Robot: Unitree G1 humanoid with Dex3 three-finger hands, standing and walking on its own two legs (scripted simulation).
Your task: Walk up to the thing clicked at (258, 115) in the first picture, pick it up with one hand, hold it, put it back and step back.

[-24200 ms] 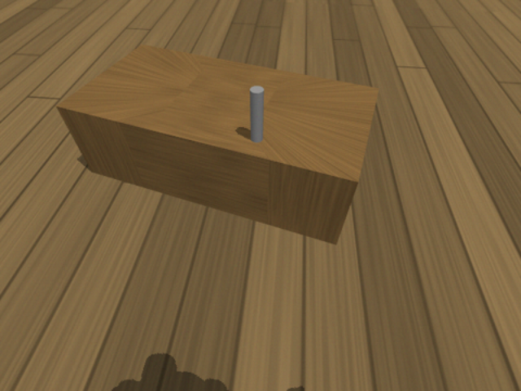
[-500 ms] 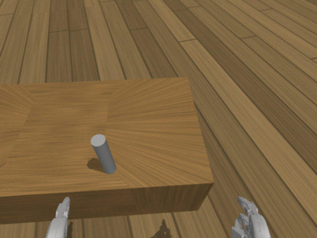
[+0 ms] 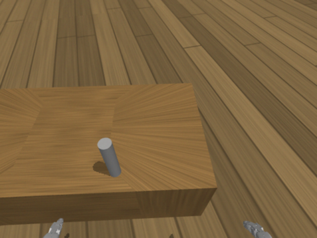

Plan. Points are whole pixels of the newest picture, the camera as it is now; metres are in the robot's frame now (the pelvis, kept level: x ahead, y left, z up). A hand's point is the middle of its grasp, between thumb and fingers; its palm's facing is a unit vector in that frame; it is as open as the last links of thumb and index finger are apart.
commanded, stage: home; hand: left
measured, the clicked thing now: (110, 159) +0.45 +0.19 -0.21
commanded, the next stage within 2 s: stand in 0.80 s
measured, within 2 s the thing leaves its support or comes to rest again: neither
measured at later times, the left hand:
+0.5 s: hand out of the picture +0.06 +0.25 -0.12, palm faces -0.02 -0.93 -0.37, open 17.4 cm
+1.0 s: hand out of the picture +0.03 +0.26 -0.12, palm faces -0.03 -0.93 -0.37, open 16.9 cm
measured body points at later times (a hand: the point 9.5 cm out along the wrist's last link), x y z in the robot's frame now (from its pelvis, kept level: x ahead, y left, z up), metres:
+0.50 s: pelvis +0.00 +0.00 +0.03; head -0.01 -0.01 +0.48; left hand +0.06 +0.30 -0.09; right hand +0.07 -0.28 -0.11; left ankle +0.02 +0.13 -0.71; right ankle -0.02 -0.11 -0.71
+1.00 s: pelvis -0.01 +0.00 +0.04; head -0.01 -0.01 +0.49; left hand +0.03 +0.31 -0.09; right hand +0.05 -0.29 -0.11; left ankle +0.02 +0.13 -0.71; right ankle -0.02 -0.11 -0.71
